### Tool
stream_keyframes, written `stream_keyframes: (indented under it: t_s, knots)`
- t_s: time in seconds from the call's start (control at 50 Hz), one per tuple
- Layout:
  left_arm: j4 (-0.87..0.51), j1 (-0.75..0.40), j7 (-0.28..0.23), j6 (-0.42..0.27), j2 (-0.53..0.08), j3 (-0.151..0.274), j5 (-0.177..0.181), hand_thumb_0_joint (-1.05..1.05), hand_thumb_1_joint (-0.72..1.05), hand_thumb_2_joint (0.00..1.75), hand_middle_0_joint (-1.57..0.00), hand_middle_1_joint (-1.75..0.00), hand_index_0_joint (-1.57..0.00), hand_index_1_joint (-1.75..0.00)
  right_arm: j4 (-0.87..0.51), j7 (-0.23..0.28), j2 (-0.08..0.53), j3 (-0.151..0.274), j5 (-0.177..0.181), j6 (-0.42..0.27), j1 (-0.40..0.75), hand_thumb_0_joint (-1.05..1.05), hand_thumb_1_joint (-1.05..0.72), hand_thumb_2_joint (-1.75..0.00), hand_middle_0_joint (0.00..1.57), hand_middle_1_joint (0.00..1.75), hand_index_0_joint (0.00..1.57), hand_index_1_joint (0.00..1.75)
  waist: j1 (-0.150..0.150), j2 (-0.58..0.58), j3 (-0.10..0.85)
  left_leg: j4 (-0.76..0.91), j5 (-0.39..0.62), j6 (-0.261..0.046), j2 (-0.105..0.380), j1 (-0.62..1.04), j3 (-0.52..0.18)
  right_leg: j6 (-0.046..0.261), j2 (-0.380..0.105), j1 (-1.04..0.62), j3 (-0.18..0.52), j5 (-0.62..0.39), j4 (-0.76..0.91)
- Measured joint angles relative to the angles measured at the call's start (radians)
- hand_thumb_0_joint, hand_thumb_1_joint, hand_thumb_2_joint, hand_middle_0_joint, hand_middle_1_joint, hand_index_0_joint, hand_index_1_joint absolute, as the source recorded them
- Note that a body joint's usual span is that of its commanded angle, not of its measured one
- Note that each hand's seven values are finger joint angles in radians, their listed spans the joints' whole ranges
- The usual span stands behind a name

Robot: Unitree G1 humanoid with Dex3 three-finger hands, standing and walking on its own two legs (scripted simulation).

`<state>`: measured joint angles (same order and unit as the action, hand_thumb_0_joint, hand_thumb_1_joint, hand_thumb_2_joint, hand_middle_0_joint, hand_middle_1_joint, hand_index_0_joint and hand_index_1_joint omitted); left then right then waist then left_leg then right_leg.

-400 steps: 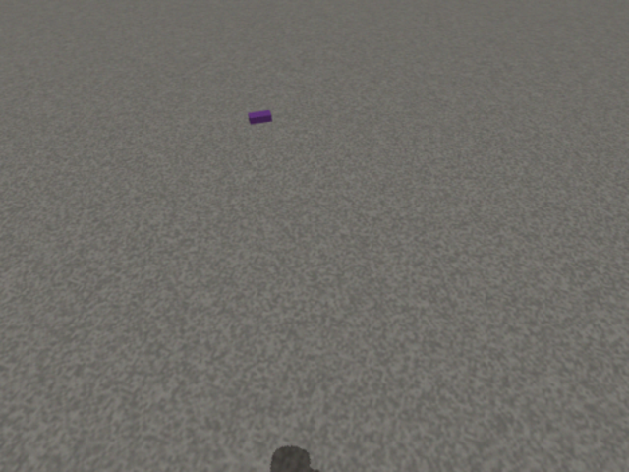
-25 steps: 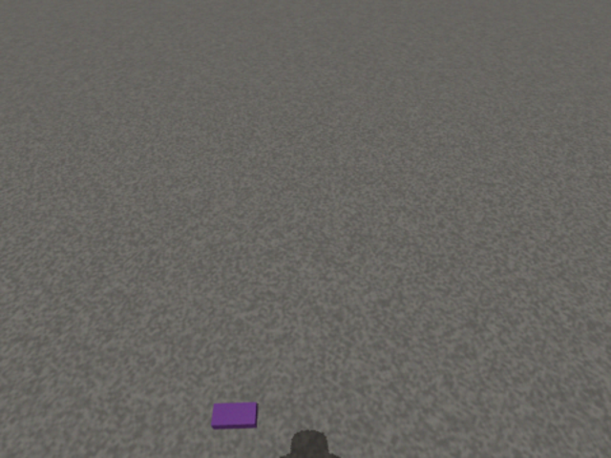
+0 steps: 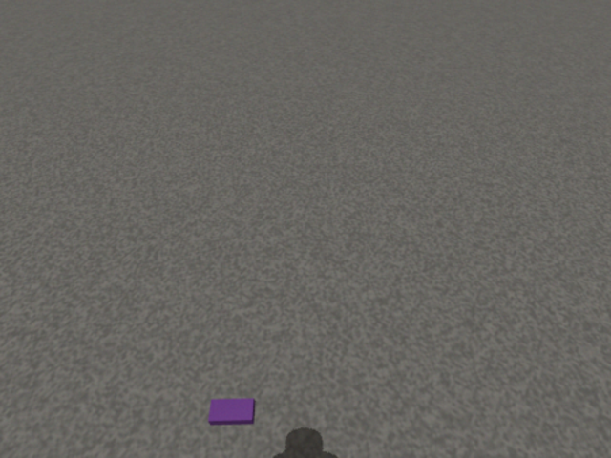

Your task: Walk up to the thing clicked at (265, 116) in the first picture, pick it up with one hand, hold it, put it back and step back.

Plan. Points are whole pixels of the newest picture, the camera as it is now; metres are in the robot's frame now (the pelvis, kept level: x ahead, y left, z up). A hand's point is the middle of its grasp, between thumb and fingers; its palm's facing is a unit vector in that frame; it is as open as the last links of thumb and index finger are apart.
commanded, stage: stand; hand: left
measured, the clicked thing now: (232, 411) +0.43 +0.24 -0.76
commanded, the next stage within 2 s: none
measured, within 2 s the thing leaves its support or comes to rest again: neither
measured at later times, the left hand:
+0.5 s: hand out of the picture +0.08 +0.26 -0.16, palm faces -0.03 -0.94 -0.35, open 7.4 cm
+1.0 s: hand out of the picture +0.09 +0.25 -0.16, palm faces -0.02 -0.94 -0.34, open 7.4 cm
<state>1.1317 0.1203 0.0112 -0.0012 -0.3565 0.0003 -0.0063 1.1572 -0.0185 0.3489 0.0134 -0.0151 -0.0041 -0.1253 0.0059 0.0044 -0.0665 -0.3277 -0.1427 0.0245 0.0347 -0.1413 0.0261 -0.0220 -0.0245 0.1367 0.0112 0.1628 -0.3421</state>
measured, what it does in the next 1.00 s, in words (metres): stands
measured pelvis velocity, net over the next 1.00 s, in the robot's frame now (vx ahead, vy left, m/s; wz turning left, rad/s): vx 0.02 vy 0.00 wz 0.01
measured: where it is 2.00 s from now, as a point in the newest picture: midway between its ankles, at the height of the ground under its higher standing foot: outside the picture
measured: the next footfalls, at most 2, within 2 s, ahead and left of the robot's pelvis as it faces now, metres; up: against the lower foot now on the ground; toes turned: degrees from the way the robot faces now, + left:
none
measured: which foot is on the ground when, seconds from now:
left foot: down 0.00-1.00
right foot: down 0.00-1.00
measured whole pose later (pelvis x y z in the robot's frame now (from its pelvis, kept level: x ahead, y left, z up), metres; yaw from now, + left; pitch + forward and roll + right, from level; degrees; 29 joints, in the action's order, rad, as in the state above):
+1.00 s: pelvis +0.02 +0.00 +0.00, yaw +1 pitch -2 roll +0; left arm 1.12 0.11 0.00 -0.01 -0.35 -0.01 -0.01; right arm 1.14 -0.02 0.35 0.01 -0.01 0.00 -0.10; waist 0.00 0.00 -0.06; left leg -0.32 -0.17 0.03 0.03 -0.12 0.01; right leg -0.02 -0.03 0.10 0.00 0.18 -0.32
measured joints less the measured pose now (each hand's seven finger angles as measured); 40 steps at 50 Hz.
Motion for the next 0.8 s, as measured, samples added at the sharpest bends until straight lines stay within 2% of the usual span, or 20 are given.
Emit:
stream_keyframes:
  t_s: [0.8]
  knots:
    - [-0.012,-0.012,-0.007,-0.006,0.004,-0.007,-0.002,0.0,0.9,0.9,-0.2,-0.3,-0.2,-0.3,-0.021,0.004,-0.002,-0.008,0.005,0.0,0.036,0.01,-0.9,-0.9,0.21,0.3,0.21,0.3,-0.005,-0.003,0.008,0.008,-0.022,0.001,-0.002,0.021,-0.009,-0.001,-0.003,-0.029,-0.01,0.022,0.016]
